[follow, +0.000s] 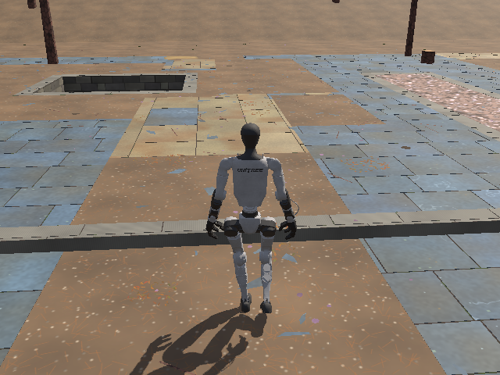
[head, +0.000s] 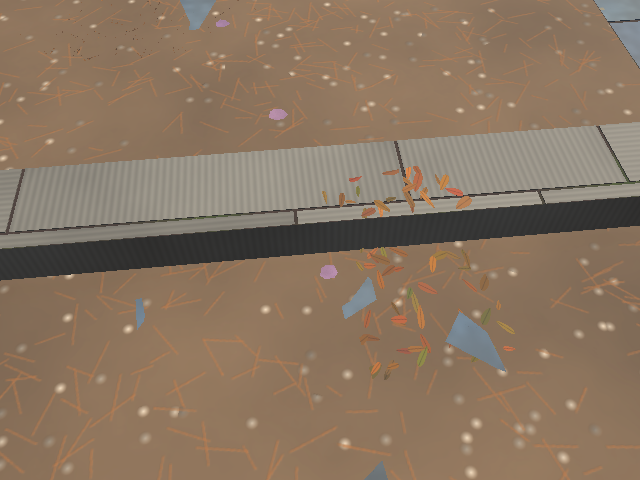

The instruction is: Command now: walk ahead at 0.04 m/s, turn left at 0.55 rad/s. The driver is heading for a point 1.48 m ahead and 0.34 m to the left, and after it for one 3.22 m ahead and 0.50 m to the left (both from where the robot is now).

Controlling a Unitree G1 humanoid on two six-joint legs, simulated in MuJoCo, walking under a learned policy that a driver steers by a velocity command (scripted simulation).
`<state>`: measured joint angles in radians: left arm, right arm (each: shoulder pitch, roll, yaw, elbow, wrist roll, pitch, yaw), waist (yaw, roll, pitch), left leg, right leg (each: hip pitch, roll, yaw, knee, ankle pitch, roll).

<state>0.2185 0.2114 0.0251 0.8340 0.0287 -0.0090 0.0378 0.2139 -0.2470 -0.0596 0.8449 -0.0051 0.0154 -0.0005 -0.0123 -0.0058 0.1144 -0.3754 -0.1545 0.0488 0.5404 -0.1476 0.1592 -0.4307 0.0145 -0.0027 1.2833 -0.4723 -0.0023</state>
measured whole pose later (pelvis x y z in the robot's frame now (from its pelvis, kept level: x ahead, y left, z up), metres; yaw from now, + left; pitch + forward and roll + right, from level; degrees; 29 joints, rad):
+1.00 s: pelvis +0.09 +0.00 +0.02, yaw +30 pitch +1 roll +0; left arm 0.45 0.26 0.05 0.90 0.02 -0.02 -0.02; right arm 0.12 -0.23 -0.02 0.77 -0.04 -0.04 0.03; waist 0.06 -0.03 0.01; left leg -0.25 -0.04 0.03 0.49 -0.25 0.07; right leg -0.22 -0.05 -0.09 0.77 -0.44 -0.06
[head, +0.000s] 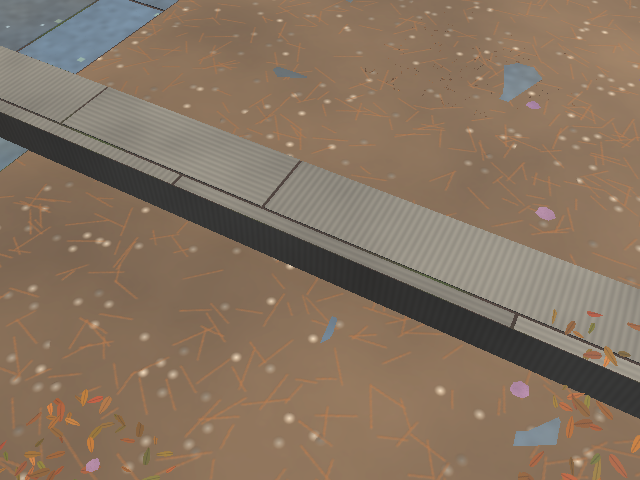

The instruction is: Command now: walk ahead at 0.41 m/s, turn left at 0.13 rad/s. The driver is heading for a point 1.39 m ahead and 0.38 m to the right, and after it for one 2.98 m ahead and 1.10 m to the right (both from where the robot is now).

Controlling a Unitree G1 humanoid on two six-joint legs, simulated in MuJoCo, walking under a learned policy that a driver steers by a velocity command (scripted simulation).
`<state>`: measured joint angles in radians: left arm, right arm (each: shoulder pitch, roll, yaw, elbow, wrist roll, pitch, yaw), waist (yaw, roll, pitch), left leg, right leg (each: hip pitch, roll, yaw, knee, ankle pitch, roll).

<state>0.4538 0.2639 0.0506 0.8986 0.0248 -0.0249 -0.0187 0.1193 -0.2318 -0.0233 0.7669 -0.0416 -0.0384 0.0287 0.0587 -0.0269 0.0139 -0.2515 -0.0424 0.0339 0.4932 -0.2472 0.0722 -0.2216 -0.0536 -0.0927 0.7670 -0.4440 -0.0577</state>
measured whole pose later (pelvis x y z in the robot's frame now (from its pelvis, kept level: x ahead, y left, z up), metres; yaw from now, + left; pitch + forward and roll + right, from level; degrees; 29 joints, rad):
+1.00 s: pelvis +0.53 +0.01 -0.01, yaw +0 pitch +1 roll -1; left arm 0.45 0.20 0.03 1.05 0.01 -0.08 0.00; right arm 0.00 -0.21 -0.01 0.85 -0.05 -0.09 0.01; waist 0.06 0.00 0.07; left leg -0.44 0.00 0.09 0.52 -0.08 0.10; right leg 0.04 0.03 -0.06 0.50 -0.43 -0.05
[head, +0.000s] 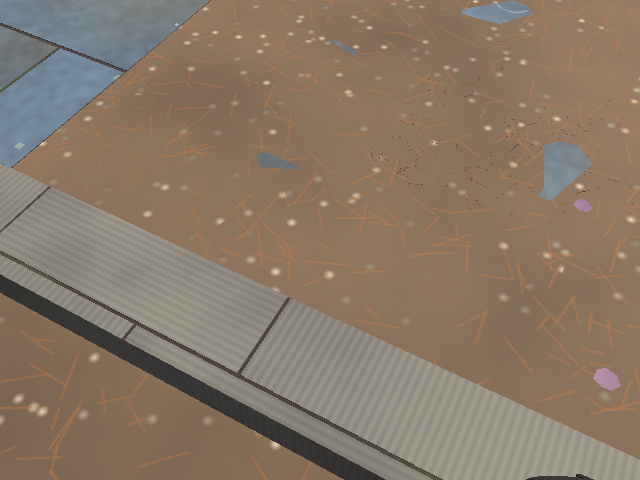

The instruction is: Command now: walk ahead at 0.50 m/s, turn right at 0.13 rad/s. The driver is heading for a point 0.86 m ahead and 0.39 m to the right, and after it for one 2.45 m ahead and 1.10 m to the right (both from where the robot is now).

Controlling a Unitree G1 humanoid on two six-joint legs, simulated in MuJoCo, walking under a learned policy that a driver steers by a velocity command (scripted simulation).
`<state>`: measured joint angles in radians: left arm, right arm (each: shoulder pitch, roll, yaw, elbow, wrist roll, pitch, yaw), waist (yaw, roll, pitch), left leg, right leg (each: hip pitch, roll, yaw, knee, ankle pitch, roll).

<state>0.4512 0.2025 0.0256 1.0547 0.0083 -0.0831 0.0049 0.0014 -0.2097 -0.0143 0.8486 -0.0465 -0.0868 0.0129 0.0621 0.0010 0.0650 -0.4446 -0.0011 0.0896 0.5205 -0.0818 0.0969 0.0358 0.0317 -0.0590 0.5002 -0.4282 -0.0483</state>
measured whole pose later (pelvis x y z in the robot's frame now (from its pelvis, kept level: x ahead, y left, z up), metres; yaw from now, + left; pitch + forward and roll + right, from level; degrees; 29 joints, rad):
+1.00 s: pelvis +0.56 -0.15 +0.14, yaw -32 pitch +4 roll +1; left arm 0.40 0.24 0.07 0.85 -0.01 -0.08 0.02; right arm 0.04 -0.20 0.01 0.62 -0.05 -0.02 0.01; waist 0.08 0.03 0.01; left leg -0.87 0.10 -0.03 1.02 -0.04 -0.01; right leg -0.15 0.19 0.14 0.36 -0.25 -0.17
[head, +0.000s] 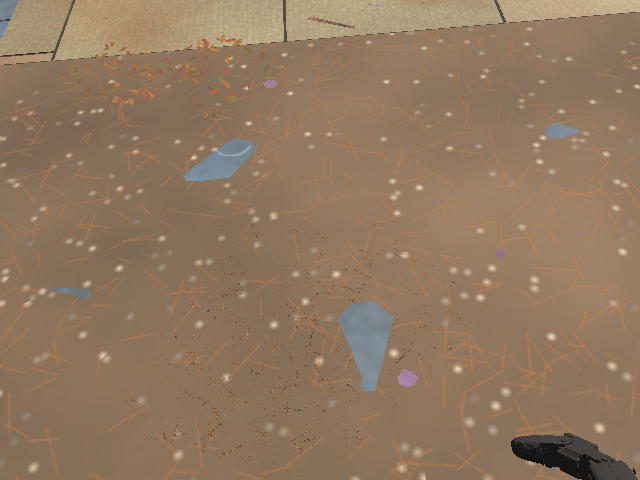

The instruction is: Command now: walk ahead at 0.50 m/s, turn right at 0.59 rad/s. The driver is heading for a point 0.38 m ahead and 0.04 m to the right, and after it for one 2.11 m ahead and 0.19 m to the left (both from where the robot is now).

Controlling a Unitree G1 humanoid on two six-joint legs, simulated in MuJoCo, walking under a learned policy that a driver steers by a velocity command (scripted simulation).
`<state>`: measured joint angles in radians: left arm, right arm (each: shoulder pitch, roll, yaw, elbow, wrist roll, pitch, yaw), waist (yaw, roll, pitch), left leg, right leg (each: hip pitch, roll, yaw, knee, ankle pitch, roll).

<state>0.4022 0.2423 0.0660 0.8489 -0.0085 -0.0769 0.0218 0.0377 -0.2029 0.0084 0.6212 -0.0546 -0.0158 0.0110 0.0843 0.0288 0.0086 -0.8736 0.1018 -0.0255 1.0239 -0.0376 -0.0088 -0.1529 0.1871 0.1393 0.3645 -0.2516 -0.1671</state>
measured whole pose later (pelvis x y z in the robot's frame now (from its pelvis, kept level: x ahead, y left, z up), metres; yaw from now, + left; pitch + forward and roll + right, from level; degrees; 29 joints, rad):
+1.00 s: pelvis +0.35 +0.00 -0.01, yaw -13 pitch +0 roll -1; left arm 0.17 0.21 0.02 0.73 0.03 0.01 0.04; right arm 0.28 -0.25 -0.05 0.75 -0.02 0.07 0.00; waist -0.02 0.02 0.03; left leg -0.39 0.02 0.03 0.87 -0.47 0.00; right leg -0.33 -0.03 -0.14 0.47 -0.14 -0.05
